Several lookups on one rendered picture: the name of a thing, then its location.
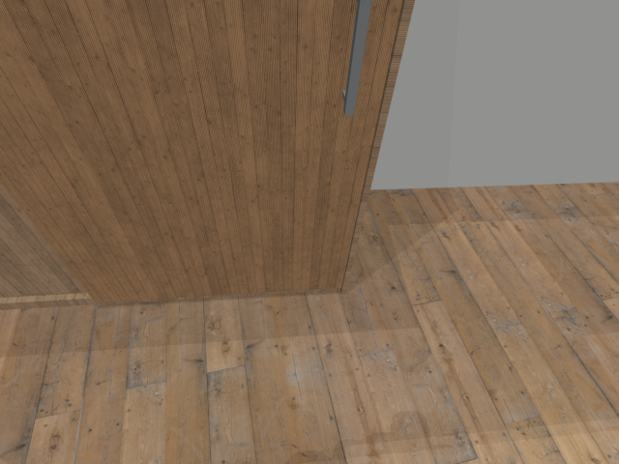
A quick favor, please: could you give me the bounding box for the handle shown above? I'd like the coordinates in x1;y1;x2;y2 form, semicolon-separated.
342;0;372;115

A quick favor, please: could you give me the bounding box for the wardrobe door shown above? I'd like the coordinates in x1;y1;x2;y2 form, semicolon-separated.
0;184;86;297
0;0;402;303

